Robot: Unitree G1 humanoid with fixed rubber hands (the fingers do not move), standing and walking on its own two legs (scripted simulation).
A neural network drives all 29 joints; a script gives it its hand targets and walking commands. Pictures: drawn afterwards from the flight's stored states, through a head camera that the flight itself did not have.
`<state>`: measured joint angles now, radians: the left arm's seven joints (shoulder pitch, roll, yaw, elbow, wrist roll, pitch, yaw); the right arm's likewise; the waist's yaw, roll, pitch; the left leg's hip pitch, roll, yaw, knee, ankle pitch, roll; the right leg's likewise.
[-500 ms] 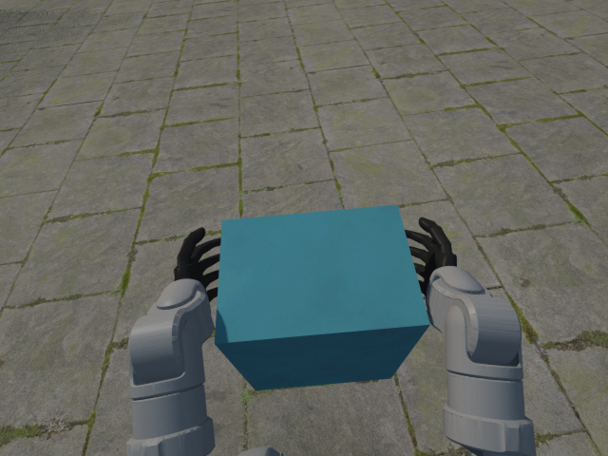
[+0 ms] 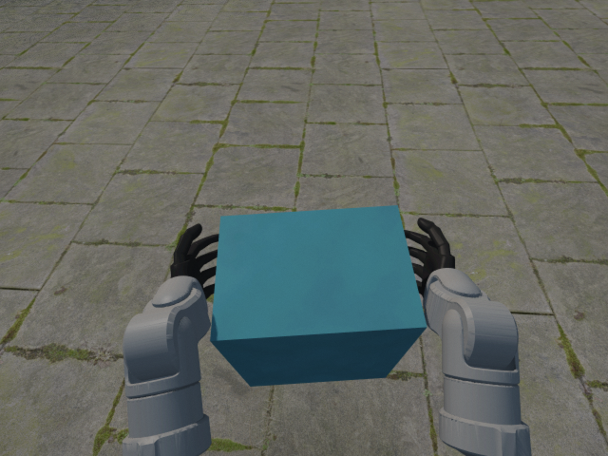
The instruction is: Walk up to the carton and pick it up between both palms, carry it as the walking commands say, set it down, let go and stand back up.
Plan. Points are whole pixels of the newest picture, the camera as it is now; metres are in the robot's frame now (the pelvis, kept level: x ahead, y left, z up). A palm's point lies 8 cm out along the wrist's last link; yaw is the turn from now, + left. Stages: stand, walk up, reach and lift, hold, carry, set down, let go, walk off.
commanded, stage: carry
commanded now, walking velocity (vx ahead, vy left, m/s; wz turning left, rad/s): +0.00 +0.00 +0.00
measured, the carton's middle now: (314, 308) +0.30 +0.01 +0.03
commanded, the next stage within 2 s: none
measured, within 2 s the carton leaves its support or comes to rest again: neither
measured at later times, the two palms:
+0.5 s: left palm (164, 307) +0.26 +0.18 +0.10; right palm (420, 282) +0.28 -0.12 +0.11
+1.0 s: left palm (131, 231) +0.37 +0.25 +0.12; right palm (331, 168) +0.49 -0.03 +0.11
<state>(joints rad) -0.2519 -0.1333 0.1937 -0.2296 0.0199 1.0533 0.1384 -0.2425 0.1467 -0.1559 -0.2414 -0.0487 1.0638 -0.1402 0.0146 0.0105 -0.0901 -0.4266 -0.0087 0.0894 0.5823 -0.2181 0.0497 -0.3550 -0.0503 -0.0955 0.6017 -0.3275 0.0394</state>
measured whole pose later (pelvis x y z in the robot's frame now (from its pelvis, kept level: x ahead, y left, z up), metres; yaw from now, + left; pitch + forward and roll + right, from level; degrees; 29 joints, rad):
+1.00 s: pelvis +0.23 +0.02 +0.02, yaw +23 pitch +5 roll +1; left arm 0.08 -0.14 0.05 -0.52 0.03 1.16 0.13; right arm 0.06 0.13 -0.04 -0.53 -0.03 1.20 -0.14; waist 0.02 0.01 -0.19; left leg -0.53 0.05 0.11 0.93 -0.31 0.02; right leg -0.11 -0.10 -0.30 0.30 -0.26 0.02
